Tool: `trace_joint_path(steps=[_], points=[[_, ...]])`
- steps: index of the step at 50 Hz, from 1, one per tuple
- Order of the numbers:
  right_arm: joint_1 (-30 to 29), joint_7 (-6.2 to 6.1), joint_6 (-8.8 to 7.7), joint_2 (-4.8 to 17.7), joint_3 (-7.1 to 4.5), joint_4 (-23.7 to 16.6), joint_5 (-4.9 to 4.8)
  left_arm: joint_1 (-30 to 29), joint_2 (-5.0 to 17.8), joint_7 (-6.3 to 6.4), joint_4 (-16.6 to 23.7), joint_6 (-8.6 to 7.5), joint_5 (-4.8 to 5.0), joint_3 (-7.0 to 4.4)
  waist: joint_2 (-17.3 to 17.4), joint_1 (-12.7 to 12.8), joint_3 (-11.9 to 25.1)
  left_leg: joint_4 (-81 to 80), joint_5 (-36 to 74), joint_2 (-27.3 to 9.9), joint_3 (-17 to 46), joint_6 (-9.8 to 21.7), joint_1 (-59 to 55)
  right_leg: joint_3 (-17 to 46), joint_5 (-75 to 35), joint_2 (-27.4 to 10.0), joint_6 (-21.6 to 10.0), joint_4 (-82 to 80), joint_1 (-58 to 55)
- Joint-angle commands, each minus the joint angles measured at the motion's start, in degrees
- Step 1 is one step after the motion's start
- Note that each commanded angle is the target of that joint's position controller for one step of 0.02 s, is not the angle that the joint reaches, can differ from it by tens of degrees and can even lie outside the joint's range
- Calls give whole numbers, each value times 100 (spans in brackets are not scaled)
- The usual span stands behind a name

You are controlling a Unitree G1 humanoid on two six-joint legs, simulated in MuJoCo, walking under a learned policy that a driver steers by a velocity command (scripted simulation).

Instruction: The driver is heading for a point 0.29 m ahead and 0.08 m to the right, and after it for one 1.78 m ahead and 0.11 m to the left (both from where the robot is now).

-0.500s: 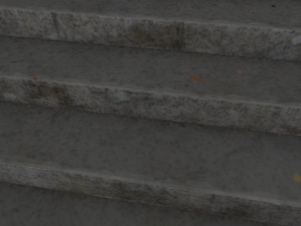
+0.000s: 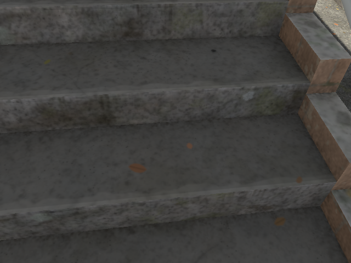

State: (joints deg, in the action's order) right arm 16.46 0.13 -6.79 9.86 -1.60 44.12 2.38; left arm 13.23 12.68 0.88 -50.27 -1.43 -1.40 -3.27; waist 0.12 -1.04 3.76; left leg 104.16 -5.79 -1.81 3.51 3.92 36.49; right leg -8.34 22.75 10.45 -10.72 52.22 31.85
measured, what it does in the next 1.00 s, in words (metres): climbs: left foot 0.15 m higher, then right foot 0.14 m higher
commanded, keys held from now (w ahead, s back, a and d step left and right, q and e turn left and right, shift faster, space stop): w+e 0.48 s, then w+q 0.52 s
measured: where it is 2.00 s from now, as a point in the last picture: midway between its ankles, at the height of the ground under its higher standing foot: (207, 75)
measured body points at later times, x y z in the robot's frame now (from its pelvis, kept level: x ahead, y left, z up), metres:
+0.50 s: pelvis +0.32 +0.02 +0.15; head +0.33 +0.01 +0.60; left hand +0.51 +0.24 +0.06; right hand +0.40 -0.25 +0.04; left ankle +0.40 +0.10 -0.52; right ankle +0.22 -0.06 -0.37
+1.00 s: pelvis +0.60 -0.12 +0.20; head +0.63 -0.17 +0.64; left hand +0.85 +0.02 +0.13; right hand +0.52 -0.39 +0.05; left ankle +0.50 +0.05 -0.26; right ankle +0.48 -0.24 -0.52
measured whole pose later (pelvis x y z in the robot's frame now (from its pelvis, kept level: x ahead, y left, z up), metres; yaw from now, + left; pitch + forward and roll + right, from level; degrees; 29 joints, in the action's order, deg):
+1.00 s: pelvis +0.60 -0.12 +0.20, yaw -10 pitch +7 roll +3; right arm 25.5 -2.3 -1.7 14.4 -8.1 47.9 -0.7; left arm 4.1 6.6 1.7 -37.3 -4.8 0.0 0.0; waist 2.6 -4.1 2.6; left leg 109.6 -30.4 4.9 4.0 0.5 40.8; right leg -3.3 27.5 -8.3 3.3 38.6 17.1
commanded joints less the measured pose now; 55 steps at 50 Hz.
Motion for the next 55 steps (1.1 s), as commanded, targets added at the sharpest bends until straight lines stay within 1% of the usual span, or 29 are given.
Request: trace_joint_path(steps=[1,4,7,11,14,16,17,18,19,21,22,24,26,30,34,39,41,42,43,44,45,46,47,49,50,52,53,54,55], points=[[-120,-72,111,-467,261,-820,100,652,-111,-70,-294,-254,-40,-7,240,-188,-643,1692,-370,-74,43,209,2724,2953,-1069,-1383,-294,-2859,-1044],[-675,-108,281,-383,315,-1031,158,853,-53,-127,-230,-432,18,66,423,-193,-787,270,-278,-242,-355,39,2732,2348,-1768,-1066,94,-2891,-445],[-1762,-140,283,-710,459,-1595,136,1610,380,-83,-327,-553,-88,-1,-393,241,-488,1826,-999,-126,-694,60,4446,3040,-2220,-1420,-97,-3141,-1758],[-3220,-2,350,-709,636,-2305,144,2165,216,162,-428,-384,180,12,-276,687,-517,-677,-1524,-124,-1011,-17,3515,3084,-2385,-1372,-329,-4497,-1852],[-2266,18,483,-759,584,-2045,-40,1570,437,300,40,-284,91,-111,-380,82,397,-2886,-1677,322,-1377,237,236,2128,-7495,-1509,-83,-4062,-1926],[-705,-121,498,43,206,-1643,-289,1081,1124,121,542,-511,187,-355,-814,-759,1439,-4052,-1214,518,-956,303,-1768,2506,-10548,-1748,111,-2209,-2395],[46,-172,440,637,-61,-1435,-255,580,1338,-78,730,-733,283,-472,-846,-1307,1840,-5184,-1435,381,-420,417,-2725,2451,-9868,-1527,230,-805,-2266],[475,-191,282,1156,-278,-1233,6,584,570,-240,970,-876,316,-381,663,-1093,2295,-5995,-1152,-1302,2055,1152,-4263,2196,-4665,-568,472,1538,-589],[341,-250,397,1452,-419,-1113,20,762,316,-370,1195,-852,126,-332,1880,-827,2598,-7966,-345,-2179,4896,1848,-3949,1889,-885,13,693,3903,309],[-648,-213,396,188,-218,-832,-210,661,-178,-339,1306,-600,-258,-196,328,-21,652,-7901,-4050,-1879,3881,1381,-2353,1617,-1669,-769,490,4954,1447],[-564,-221,316,-134,-134,-525,-131,489,-313,-264,1465,-478,-342,-99,-314,169,23,-7901,-3904,-1769,3046,1052,-1604,1604,-1655,-897,378,4977,1673],[-543,-249,128,-540,-9,31,52,395,-525,-158,1610,-187,-189,38,-162,479,-488,-7952,-2792,-1579,1801,755,-805,1661,-1306,-846,326,5809,2060],[-160,-107,-38,-296,-75,534,-4,292,-1026,6,1802,2,-148,266,123,732,-870,-8370,-1983,-1369,1034,498,-624,1953,-1081,-987,317,5746,2682],[-271,-13,-129,165,-89,654,-198,-275,-264,-30,1755,-57,-184,159,126,773,-519,-9061,-312,-711,-435,519,-685,1162,-2019,-1173,518,3569,1951],[777,-171,-319,658,-284,926,-173,-1458,-360,-177,2094,-227,-92,189,318,76,-173,-9348,1281,-909,-105,807,-3063,646,-1125,-1811,646,2859,2637],[2766,-377,55,594,-416,1241,97,-3595,-741,-325,2870,-572,-151,367,284,-1164,-640,-9028,1602,-1413,986,1013,-6383,661,1067,-1924,591,2993,5810],[2644,-410,278,584,-481,1094,328,-3151,-638,-204,2889,-865,0,356,698,-986,-405,-7600,5083,-884,607,733,-6864,877,1909,-1605,489,1266,5247],[1351,-358,304,541,-458,609,359,-1581,-437,-196,2517,-1012,40,298,523,72,631,-6401,5655,-399,62,269,-5432,1323,392,-1463,416,-1110,1995],[829,-233,308,809,-532,307,-161,-333,-26,-211,2095,-997,185,76,455,718,1851,-5678,3901,-39,-163,19,-4017,1298,-3416,-1690,864,-3366,-1725],[761,-73,258,1090,-638,269,-492,60,268,-60,1645,-669,292,-98,140,954,1788,-5258,1472,272,-209,98,-2127,992,-4522,-1539,1169,-3985,-3954],[748,10,187,885,-668,66,-449,185,511,21,1412,-415,110,-113,-1265,662,1084,-3781,-1752,577,-238,103,488,1146,-6916,-2264,1370,-3179,-5641],[1144,17,100,250,-516,-455,-407,1120,1033,36,1389,-297,124,-182,-2541,556,2356,-1208,-3272,524,233,-58,1916,2042,-14233,-4203,1133,-481,-7462],[476,-7,41,677,-609,-401,-509,1783,1164,135,1293,-196,232,-325,-1707,1479,3198,479,-2691,700,334,-236,2022,2324,-13035,-4291,339,-1126,-6807],[-956,-332,385,465,-624,-885,-312,1197,999,234,1086,-221,141,-316,-1917,1147,1342,3154,-2683,938,-342,-527,4213,2067,-9859,-3912,214,-1969,-6062],[-1364,-415,545,-87,-452,-969,-156,1277,742,283,769,-352,209,-197,-2019,893,99,3916,-3274,1050,-250,-403,5281,1650,-9004,-3593,310,-2169,-5499],[-1584,-508,796,-470,-156,-1487,-19,646,104,160,427,-492,188,51,-1426,-244,-1034,2048,-3331,722,11,17,4212,343,-6059,-3131,879,-3500,-2878],[-1446,-482,873,-413,-83,-1636,-52,-212,-42,107,498,-435,91,145,-1360,-854,-1340,628,-3049,481,-24,123,3123,-305,-5375,-2967,1028,-4227,-1404],[-696,-398,980,155,-198,-1725,114,-1224,409,15,933,-436,135,97,-1659,-1483,-1022,-878,-2755,618,-343,119,1811,-703,-4308,-2453,915,-4768,-436],[58,-384,998,643,-371,-1351,177,-2386,669,87,1302,-478,211,79,-1318,-1979,-860,-2117,-2018,895,-681,128,-276,-1406,-6742,-2017,768,-4610,546]])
